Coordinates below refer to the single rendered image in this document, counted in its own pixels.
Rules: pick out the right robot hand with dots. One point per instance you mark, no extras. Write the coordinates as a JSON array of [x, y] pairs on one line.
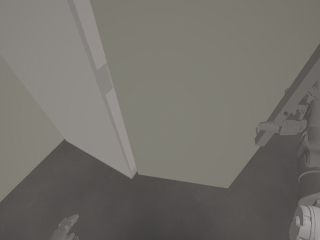
[[308, 114]]

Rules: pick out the handle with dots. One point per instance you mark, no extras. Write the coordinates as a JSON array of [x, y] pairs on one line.
[[307, 77]]

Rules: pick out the fridge door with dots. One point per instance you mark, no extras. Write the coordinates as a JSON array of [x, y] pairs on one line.
[[194, 78]]

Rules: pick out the right robot forearm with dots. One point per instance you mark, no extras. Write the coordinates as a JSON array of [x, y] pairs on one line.
[[308, 166]]

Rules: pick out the robot right upper arm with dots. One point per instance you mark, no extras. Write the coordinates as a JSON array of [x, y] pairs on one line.
[[305, 224]]

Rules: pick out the left robot hand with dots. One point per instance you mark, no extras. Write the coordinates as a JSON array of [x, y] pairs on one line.
[[64, 227]]

